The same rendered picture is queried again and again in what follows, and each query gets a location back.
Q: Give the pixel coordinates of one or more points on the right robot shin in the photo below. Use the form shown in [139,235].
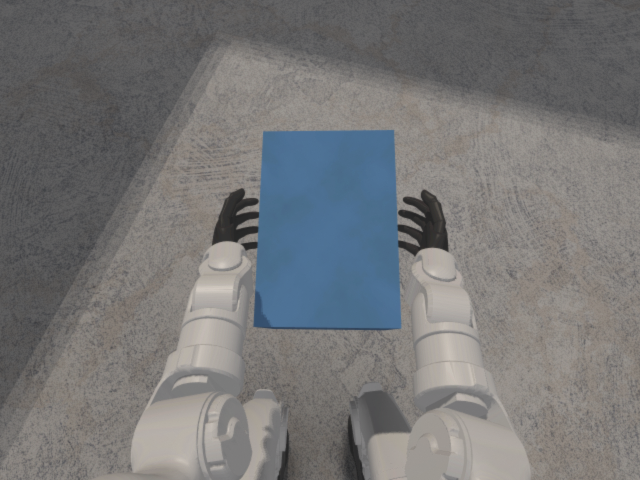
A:
[367,387]

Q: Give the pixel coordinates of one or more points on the robot right hand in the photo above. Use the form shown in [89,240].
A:
[434,233]

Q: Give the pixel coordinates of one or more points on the right robot upper arm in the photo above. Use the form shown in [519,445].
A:
[446,444]

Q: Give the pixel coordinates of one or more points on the carton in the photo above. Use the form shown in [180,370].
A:
[327,253]

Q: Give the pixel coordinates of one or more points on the left robot upper arm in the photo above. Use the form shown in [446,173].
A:
[197,437]

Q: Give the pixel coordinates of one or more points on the robot left hand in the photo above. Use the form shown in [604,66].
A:
[225,229]

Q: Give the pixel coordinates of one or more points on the robot right forearm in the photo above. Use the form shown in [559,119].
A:
[450,368]

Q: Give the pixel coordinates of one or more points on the robot left forearm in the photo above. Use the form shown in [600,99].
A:
[209,352]

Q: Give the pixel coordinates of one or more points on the right robot thigh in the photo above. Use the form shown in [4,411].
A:
[379,424]

